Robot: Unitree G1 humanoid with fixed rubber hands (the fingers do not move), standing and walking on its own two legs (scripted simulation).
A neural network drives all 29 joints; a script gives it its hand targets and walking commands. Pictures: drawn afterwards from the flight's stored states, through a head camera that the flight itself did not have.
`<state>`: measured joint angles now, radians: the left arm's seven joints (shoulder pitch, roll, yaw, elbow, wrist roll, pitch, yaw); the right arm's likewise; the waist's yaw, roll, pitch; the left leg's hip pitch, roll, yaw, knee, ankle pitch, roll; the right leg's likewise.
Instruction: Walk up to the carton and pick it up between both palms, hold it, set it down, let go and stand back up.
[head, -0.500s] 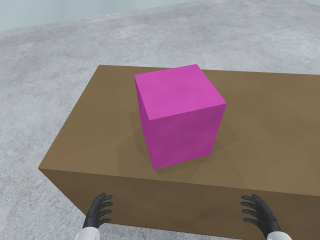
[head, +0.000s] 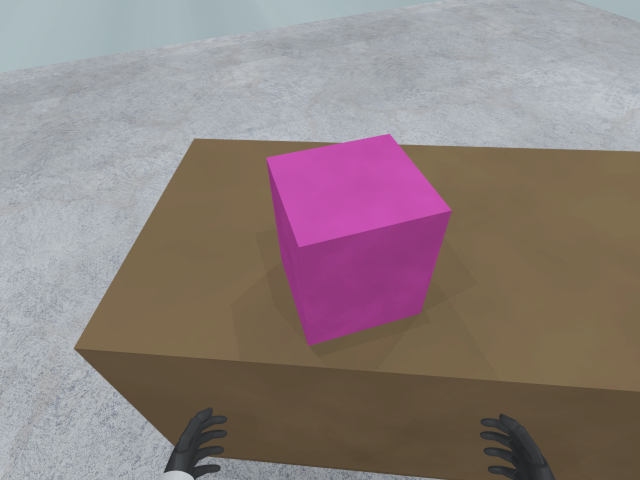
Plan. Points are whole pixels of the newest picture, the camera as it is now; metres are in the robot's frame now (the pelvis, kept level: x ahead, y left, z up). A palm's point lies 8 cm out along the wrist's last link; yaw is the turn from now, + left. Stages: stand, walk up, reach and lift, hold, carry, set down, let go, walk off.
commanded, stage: let go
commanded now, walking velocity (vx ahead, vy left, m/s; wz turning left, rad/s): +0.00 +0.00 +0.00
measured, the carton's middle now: (348, 240) +0.48 -0.01 +0.00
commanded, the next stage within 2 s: stand in 0.42 s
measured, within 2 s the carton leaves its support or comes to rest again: neither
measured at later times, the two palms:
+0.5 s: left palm out of the picture +0.14 +0.22 -0.08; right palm out of the picture +0.14 -0.23 -0.09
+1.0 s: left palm out of the picture +0.05 +0.29 -0.11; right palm out of the picture +0.09 -0.27 -0.09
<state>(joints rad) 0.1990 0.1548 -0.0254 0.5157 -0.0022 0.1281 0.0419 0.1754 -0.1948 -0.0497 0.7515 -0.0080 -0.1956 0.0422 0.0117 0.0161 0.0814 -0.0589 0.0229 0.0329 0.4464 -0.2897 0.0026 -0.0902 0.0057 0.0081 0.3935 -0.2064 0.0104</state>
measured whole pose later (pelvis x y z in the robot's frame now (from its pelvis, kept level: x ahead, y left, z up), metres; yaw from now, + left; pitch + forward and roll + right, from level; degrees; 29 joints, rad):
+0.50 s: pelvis -0.01 +0.00 +0.00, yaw +1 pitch -6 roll -1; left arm 0.20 0.19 -0.03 0.55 0.01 0.10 0.02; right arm 0.19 -0.19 -0.04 0.73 -0.03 -0.15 0.03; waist 0.00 0.01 0.08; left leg -0.08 0.02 0.03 0.48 -0.29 0.01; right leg -0.12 0.00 0.00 0.44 -0.22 0.01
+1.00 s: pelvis -0.02 +0.01 +0.00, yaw +3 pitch -6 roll -1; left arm 0.24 0.31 0.02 0.87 0.01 -0.02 -0.01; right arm 0.25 -0.32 -0.04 0.79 -0.01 -0.03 0.01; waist 0.01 -0.01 0.03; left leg -0.12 -0.01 -0.01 0.49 -0.27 0.03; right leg -0.13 -0.03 -0.03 0.43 -0.20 0.03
